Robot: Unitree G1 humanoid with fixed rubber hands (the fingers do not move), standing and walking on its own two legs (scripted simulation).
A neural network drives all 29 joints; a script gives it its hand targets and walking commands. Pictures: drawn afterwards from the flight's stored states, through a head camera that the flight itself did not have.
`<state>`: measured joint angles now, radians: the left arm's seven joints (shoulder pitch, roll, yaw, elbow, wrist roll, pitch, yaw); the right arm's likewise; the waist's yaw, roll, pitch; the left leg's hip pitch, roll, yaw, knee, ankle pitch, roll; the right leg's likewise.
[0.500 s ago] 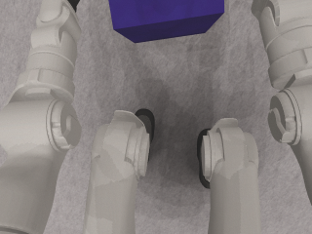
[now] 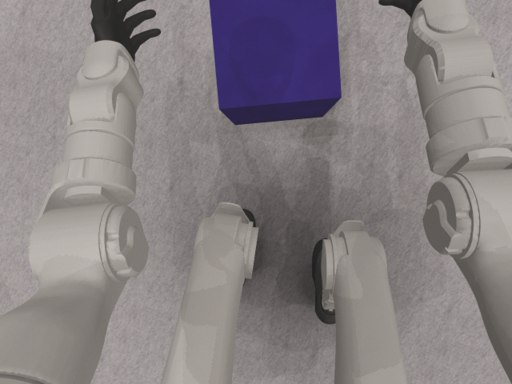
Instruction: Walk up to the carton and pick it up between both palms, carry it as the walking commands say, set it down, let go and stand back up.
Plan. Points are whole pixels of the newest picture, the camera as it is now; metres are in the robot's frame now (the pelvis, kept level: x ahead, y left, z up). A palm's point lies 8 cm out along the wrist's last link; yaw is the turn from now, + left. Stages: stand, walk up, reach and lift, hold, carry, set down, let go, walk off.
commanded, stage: set down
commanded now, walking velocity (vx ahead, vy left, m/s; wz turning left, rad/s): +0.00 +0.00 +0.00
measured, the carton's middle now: (274, 59) +0.59 +0.07 -0.37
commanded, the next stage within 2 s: let go in 0.74 s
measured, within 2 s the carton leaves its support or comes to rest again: neither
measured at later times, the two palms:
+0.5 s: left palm out of the picture +0.50 +0.27 +0.05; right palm out of the picture +0.59 -0.10 +0.05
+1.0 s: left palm out of the picture +0.48 +0.27 +0.10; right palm out of the picture +0.54 -0.12 +0.10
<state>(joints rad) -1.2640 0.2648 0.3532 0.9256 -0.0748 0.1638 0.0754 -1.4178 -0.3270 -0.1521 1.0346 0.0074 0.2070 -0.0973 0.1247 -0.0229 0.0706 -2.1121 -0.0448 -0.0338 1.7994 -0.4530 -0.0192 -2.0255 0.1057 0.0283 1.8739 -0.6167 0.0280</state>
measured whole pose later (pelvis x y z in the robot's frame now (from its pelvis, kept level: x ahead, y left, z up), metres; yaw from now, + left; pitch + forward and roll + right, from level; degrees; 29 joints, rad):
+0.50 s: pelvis +0.03 +0.01 +0.14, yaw +0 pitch +45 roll -1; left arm -1.09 0.22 0.38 0.83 -0.03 0.17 0.03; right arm -1.24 -0.28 -0.21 0.95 -0.03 0.20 -0.05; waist 0.12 -0.03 -0.05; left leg -1.72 -0.04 -0.04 1.28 -0.34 -0.01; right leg -1.65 0.08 0.06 1.33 -0.47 0.02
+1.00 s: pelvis +0.06 +0.02 +0.22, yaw +0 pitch +40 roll -2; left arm -0.86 0.17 0.38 0.74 0.14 0.11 -0.04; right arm -0.93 -0.15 -0.27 0.76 -0.16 0.15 -0.10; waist 0.08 -0.02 -0.01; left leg -1.35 -0.03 -0.04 0.87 -0.22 0.02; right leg -1.28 0.07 0.08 0.90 -0.33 0.03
